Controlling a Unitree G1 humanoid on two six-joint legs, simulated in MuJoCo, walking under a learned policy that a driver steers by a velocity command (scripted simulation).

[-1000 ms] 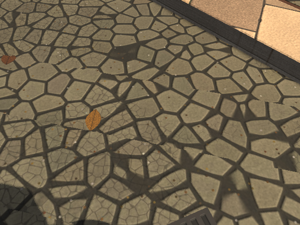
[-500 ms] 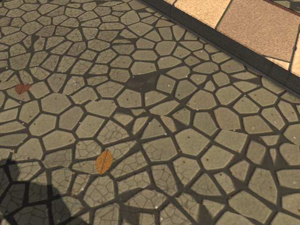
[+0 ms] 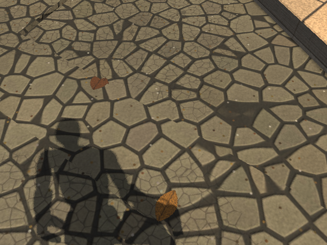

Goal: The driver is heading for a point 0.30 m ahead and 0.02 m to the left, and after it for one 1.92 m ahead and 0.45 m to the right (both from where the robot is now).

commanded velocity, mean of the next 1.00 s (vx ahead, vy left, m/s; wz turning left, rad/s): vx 0.18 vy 0.00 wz -0.16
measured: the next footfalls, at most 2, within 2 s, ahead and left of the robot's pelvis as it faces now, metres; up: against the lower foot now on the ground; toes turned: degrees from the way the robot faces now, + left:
right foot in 0.32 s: +0.35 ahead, -0.07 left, +0.00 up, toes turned +5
left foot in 0.80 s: +0.31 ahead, +0.12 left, +0.00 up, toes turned -13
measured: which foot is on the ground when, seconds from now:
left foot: down 0.00-0.34, up 0.36-0.78, down 0.80-1.00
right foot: up 0.00-0.30, down 0.32-0.80, up 0.82-1.00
